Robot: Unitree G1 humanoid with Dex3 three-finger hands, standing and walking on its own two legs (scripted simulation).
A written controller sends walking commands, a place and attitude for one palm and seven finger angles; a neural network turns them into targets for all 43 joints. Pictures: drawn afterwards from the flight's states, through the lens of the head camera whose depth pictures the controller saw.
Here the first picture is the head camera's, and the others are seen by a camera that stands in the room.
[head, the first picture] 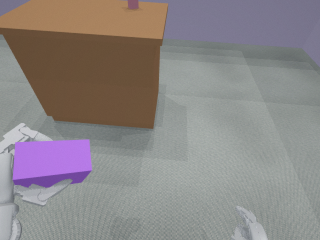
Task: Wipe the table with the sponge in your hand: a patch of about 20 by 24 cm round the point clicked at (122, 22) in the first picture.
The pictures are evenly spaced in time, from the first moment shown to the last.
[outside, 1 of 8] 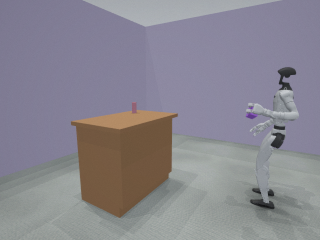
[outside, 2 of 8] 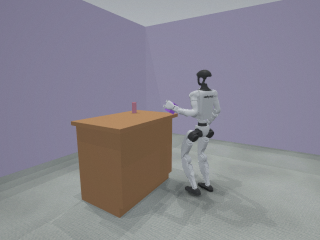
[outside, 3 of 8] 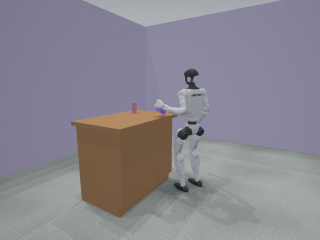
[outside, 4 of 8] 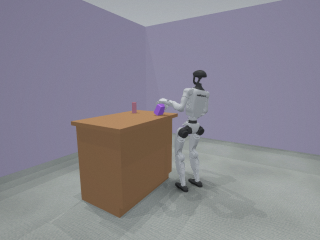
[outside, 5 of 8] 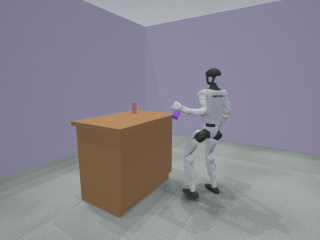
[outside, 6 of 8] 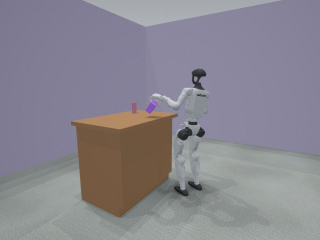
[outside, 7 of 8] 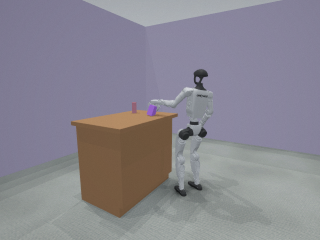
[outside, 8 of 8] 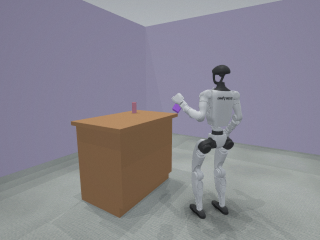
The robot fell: no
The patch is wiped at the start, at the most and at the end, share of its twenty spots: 0.00 1.00 1.00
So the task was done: yes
